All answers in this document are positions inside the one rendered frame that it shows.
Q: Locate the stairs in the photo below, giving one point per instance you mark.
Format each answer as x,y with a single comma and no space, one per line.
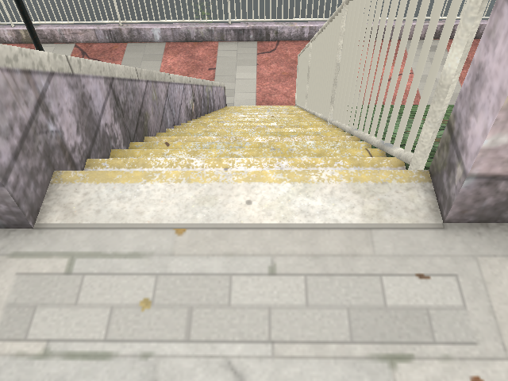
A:
249,138

